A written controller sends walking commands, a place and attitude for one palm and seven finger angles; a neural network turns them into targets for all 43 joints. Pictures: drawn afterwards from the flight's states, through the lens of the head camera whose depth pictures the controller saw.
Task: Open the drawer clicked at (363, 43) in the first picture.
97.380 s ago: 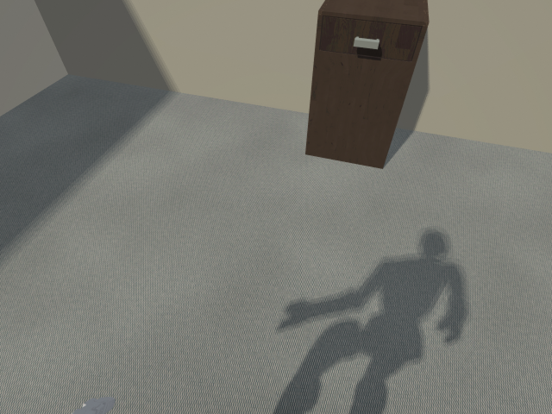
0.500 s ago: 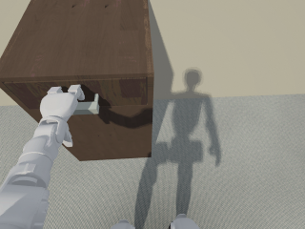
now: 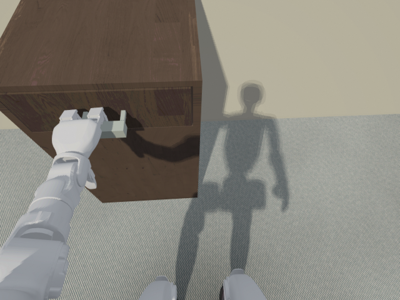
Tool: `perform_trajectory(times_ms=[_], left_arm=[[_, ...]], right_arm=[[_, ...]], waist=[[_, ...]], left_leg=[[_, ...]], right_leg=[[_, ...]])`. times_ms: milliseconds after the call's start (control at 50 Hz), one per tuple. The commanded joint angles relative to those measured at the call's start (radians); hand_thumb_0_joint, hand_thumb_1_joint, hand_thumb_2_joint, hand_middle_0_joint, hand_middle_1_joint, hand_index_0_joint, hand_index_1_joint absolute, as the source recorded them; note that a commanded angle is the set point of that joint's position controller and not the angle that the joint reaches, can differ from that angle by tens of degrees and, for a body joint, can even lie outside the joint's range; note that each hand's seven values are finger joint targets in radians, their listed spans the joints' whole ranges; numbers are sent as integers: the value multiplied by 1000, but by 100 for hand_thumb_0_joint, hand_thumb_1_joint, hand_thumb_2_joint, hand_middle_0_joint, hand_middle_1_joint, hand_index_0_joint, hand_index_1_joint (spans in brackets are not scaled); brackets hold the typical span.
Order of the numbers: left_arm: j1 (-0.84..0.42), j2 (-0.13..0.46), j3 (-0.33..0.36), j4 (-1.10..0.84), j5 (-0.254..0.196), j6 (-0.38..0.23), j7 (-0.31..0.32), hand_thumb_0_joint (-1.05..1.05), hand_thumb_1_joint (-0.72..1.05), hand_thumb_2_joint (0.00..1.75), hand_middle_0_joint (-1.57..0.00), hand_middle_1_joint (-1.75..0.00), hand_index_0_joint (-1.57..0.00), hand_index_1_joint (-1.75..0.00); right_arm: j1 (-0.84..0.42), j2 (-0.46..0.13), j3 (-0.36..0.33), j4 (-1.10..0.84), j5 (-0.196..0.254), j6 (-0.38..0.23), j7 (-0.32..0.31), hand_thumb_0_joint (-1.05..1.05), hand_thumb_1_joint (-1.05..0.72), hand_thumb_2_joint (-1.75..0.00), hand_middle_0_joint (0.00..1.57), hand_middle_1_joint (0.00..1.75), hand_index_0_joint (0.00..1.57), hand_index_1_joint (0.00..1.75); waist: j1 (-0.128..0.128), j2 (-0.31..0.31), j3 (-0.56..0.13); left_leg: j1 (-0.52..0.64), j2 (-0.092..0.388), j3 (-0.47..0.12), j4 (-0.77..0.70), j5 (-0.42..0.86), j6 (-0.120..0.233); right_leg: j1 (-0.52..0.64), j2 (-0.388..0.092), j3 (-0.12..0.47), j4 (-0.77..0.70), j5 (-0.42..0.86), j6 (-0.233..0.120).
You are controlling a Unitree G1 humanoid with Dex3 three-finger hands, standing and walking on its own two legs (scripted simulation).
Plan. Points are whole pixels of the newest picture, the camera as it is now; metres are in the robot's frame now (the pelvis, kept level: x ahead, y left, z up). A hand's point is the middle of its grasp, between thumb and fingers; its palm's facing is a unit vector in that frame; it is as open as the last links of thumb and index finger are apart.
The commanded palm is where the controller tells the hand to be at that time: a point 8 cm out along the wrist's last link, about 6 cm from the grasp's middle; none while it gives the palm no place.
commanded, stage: lower the fingers behind the handle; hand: left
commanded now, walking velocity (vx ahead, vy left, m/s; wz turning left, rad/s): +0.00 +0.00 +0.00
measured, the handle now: (103, 122) +0.50 +0.22 -0.01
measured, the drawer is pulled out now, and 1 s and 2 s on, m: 0.00 0.01 0.09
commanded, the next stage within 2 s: close the thumb around the handle in 0.38 s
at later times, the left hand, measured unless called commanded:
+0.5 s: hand (89, 151) +0.43 +0.25 -0.03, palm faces -0.09 -0.03 -1.00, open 14.0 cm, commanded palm +0.41 +0.23 +0.02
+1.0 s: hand (89, 151) +0.43 +0.25 -0.03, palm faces -0.06 -0.03 -1.00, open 7.4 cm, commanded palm +0.41 +0.24 +0.02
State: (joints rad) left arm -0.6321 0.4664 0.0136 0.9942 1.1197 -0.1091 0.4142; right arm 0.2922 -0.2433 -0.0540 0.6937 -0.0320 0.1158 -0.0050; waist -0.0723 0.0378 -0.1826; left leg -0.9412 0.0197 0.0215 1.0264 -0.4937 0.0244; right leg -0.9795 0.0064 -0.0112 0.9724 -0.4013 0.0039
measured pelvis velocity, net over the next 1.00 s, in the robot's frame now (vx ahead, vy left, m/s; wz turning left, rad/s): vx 0.01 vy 0.00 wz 0.00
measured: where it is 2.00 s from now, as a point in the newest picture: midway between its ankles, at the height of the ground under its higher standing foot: outside the picture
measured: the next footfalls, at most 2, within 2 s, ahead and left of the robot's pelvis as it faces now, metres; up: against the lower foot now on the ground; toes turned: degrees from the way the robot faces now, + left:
none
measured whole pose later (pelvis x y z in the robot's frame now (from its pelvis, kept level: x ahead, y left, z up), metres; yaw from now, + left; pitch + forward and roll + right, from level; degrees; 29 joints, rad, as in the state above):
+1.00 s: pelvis +0.01 +0.00 +0.00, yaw +0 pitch +23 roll -1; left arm -0.57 0.44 0.02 0.93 1.12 -0.09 0.45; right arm 0.27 -0.24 -0.06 0.70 -0.04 0.12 0.00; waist -0.06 0.04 -0.18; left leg -0.93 0.02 0.02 1.03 -0.51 0.02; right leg -0.97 0.01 -0.01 0.98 -0.42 0.00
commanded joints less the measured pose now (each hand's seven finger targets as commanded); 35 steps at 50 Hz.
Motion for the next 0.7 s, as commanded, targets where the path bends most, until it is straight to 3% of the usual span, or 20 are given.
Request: perform_trajectory(times_ms=[0, 100, 120, 140, 160, 200, 220, 280, 360, 400, 420, 440, 460, 480, 520, 580, 600, 660, 680], left_arm=[[-287, 185, 44, -173, 5, -51, 38, 0, -50, 30, -30, -120, -30, -120], [-307, 174, 47, -195, -1, -26, 75, 0, -50, 30, -30, -120, -30, -120], [-338, 157, 28, -203, 2, -19, 82, 0, -50, 30, -30, -120, -30, -120], [-332, 172, 42, -213, -2, -12, 86, 0, -50, 30, -30, -120, -30, -120], [-329, 171, 39, -205, 0, -1, 88, 0, -50, 30, -30, -120, -30, -120], [-342, 195, 55, -210, -7, 14, 85, 0, -50, 30, -30, -120, -30, -120], [-343, 172, 32, -207, -2, 20, 83, 0, -50, 30, -30, -120, -30, -120], [-308, 161, 24, -187, -9, 32, 71, 0, -50, 30, -30, -120, -30, -120], [-308, 173, 27, -203, -10, 13, 52, 0, -50, 30, -30, -120, -30, -120], [-278, 177, 38, -217, -16, -2, 45, 0, -50, 30, -30, -120, -30, -120], [-274, 148, 16, -217, -11, -12, 45, 0, -50, 30, -30, -120, -30, -120], [-245, 167, 36, -200, -11, -16, 45, 0, -50, 30, -30, -120, -30, -120], [-267, 160, 28, -225, -11, -27, 46, 0, -50, 30, -30, -120, -30, -120], [-236, 171, 41, -214, -11, -30, 48, 0, -44, 32, -30, -121, -30, -121], [-257, 163, 33, -214, -5, -36, 54, 0, -33, 37, -31, -122, -31, -122], [-260, 177, 50, -235, -1, -37, 70, 0, -16, 44, -32, -124, -32, -124], [-272, 164, 44, -265, -4, -38, 73, 0, -11, 47, -33, -124, -33, -124], [-259, 147, 37, -262, -7, -24, 85, 0, 6, 54, -34, -126, -34, -126], [-246, 166, 53, -269, -5, -20, 87, 0, 12, 56, -34, -127, -34, -127]], right_arm=[[111, -163, -58, -50, -12, -19, -13, 0, -90, -90, 20, 30, 20, 30], [130, -166, -66, -44, -15, -21, -7, 0, -90, -90, 20, 30, 20, 30], [136, -163, -70, -38, -12, -20, -5, 0, -90, -90, 20, 30, 20, 30], [138, -166, -70, -35, -14, -20, -4, 0, -90, -90, 20, 30, 20, 30], [136, -166, -69, -33, -14, -18, -3, 0, -90, -90, 20, 30, 20, 30], [135, -173, -66, -29, -15, -15, -6, 0, -90, -90, 20, 30, 20, 30], [134, -168, -68, -29, -12, -14, -7, 0, -90, -90, 20, 30, 20, 30], [125, -167, -62, -29, -10, -12, -7, 0, -90, -90, 20, 30, 20, 30], [120, -164, -58, -32, -10, -15, -14, 0, -90, -90, 20, 30, 20, 30], [115, -163, -57, -38, -11, -16, -14, 0, -90, -90, 20, 30, 20, 30], [117, -157, -59, -39, -11, -17, -15, 0, -90, -90, 20, 30, 20, 30], [113, -161, -59, -34, -11, -18, -15, 0, -90, -90, 20, 30, 20, 30], [114, -159, -60, -38, -11, -20, -15, 0, -90, -90, 20, 30, 20, 30], [112, -159, -59, -39, -11, -19, -14, 0, -90, -90, 20, 30, 20, 30], [114, -159, -61, -36, -12, -20, -15, 0, -90, -90, 20, 30, 20, 30], [117, -161, -65, -33, -15, -21, -11, 0, -90, -90, 20, 30, 20, 30], [116, -158, -68, -39, -18, -21, -10, 0, -90, -90, 20, 30, 20, 30], [115, -157, -71, -37, -17, -17, -6, 0, -90, -90, 20, 30, 20, 30], [115, -158, -71, -36, -18, -16, -6, 0, -90, -90, 20, 30, 20, 30]], waist=[[-12, 40, -377], [-15, 37, -442], [-29, 47, -454], [-17, 57, -461], [-21, 43, -466], [-20, 30, -462], [-27, 39, -465], [-17, 36, -411], [-20, 26, -407], [-6, 37, -403], [-16, 35, -405], [-7, 24, -385], [-16, 30, -391], [-4, 13, -385], [-16, 24, -378], [-10, 33, -404], [-5, 62, -435], [-14, 41, -437], [-1, 40, -453]], left_leg=[[230, -32, -24, -82, 378, 10], [264, -28, -35, -71, 435, 5], [281, -26, -35, -69, 438, 4], [291, -26, -33, -72, 444, 3], [292, -26, -35, -76, 443, 4], [288, -25, -38, -83, 448, 5], [304, -24, -35, -85, 450, 5], [298, -25, -29, -106, 425, 6], [282, -27, -22, -110, 408, 12], [286, -29, -20, -113, 422, 11], [288, -28, -19, -109, 421, 12], [276, -27, -17, -106, 416, 12], [272, -26, -16, -104, 413, 13], [258, -30, -13, -102, 408, 14], [263, -27, -18, -97, 417, 11], [275, -26, -19, -88, 451, 9], [303, -26, -23, -86, 493, 6], [313, -23, -20, -83, 498, 6], [312, -25, -20, -85, 509, 5]], right_leg=[[176, 43, -24, -66, 252, -54], [181, 45, -32, -51, 282, -51], [171, 44, -31, -57, 280, -47], [183, 46, -32, -57, 284, -49], [186, 47, -34, -61, 282, -47], [209, 45, -33, -63, 295, -48], [199, 46, -33, -70, 295, -45], [213, 47, -34, -90, 276, -49], [234, 44, -25, -99, 289, -47], [248, 43, -24, -96, 302, -51], [241, 44, -25, -97, 302, -48], [235, 44, -24, -95, 300, -49], [233, 43, -23, -94, 302, -48], [248, 44, -22, -92, 306, -49], [221, 43, -24, -85, 305, -49], [226, 43, -25, -75, 326, -50], [227, 43, -27, -67, 348, -52], [232, 45, -28, -76, 357, -48], [252, 44, -26, -71, 370, -48]])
